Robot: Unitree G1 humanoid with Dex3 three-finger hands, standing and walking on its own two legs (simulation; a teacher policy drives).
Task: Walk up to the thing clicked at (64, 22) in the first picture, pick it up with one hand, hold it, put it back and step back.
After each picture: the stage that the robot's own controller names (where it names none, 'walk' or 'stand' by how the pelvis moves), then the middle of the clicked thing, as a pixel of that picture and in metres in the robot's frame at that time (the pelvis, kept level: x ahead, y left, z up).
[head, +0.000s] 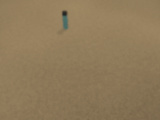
stand; (65, 20) +1.82 +0.26 -0.66
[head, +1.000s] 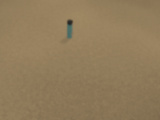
walk; (69, 29) +1.69 +0.15 -0.64
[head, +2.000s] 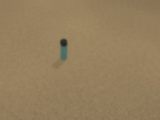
walk; (63, 50) +1.14 +0.19 -0.64
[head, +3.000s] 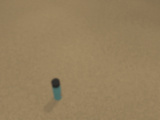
walk; (56, 90) +0.72 +0.22 -0.64
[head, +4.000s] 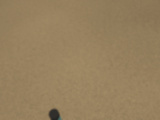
walk; (56, 119) +0.43 +0.22 -0.63
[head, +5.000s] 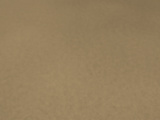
stand; out of the picture +0.32 +0.27 -0.65
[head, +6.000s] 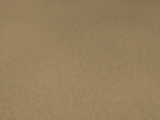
stand; out of the picture +0.29 +0.28 -0.65
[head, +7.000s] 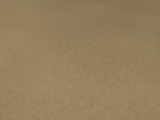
stand; out of the picture +0.29 +0.31 -0.66
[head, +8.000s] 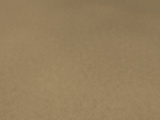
stand; out of the picture +0.31 +0.29 -0.66
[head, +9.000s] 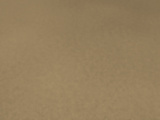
stand; out of the picture +0.30 +0.28 -0.66
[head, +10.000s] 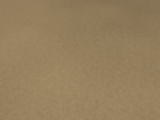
stand; out of the picture +0.31 +0.28 -0.66
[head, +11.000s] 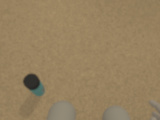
go down; (35, 86) +0.37 +0.27 -0.40
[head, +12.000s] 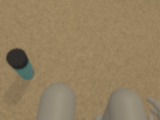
go down; (23, 66) +0.40 +0.29 -0.26
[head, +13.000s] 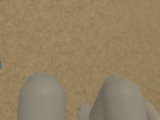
close in; out of the picture +0.38 +0.31 -0.18
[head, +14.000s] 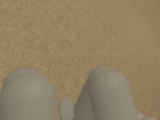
close; out of the picture +0.38 +0.33 -0.15
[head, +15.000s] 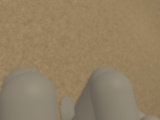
lift; out of the picture +0.36 +0.33 -0.15
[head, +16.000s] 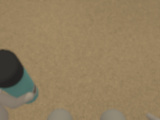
lift; (18, 83) +0.32 +0.21 +0.04
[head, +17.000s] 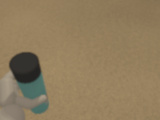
hold; (33, 88) +0.31 +0.18 +0.05
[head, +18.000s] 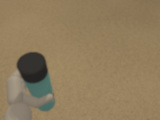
hold; (40, 86) +0.32 +0.16 +0.05
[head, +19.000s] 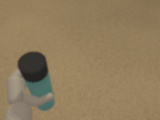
hold; (40, 86) +0.32 +0.16 +0.05
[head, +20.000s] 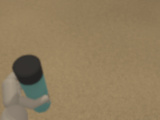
crouch; (35, 88) +0.32 +0.17 +0.04
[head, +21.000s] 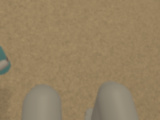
crouch; out of the picture +0.41 +0.27 -0.06
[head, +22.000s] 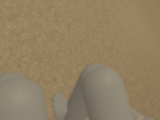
lower; out of the picture +0.40 +0.32 -0.16
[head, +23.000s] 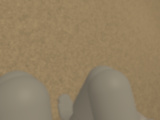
lower; out of the picture +0.37 +0.33 -0.16
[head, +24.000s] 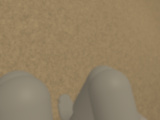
lower; out of the picture +0.37 +0.32 -0.16
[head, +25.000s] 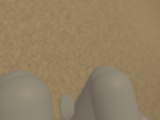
lower; out of the picture +0.36 +0.33 -0.16
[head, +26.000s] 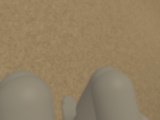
draw back; out of the picture +0.37 +0.32 -0.16
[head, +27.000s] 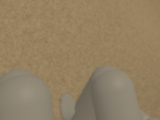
rise; out of the picture +0.36 +0.32 -0.16
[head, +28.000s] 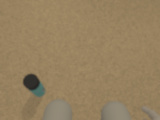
walk; (35, 86) +0.39 +0.25 -0.40
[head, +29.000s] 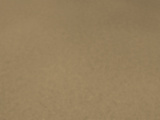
stand; out of the picture +0.33 +0.24 -0.60
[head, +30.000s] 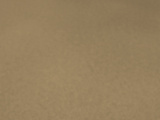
stand; out of the picture +0.33 +0.25 -0.60
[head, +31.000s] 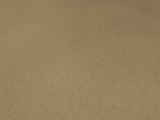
stand; out of the picture +0.33 +0.24 -0.63
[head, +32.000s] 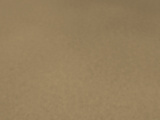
stand; out of the picture +0.33 +0.25 -0.66
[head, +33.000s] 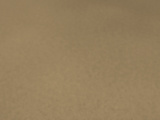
stand; out of the picture +0.31 +0.27 -0.66
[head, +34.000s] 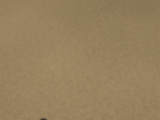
walk; out of the picture +0.33 +0.27 -0.65
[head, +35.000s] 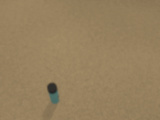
walk; (53, 94) +0.55 +0.21 -0.63
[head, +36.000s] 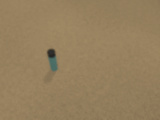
walk; (52, 60) +0.90 +0.29 -0.63
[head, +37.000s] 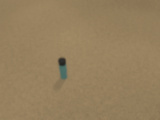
stand; (63, 69) +0.94 +0.22 -0.64
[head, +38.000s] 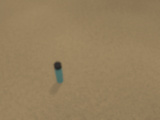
stand; (58, 72) +0.94 +0.25 -0.66
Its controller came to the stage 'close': yes
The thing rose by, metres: 0.71
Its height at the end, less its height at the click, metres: +0.00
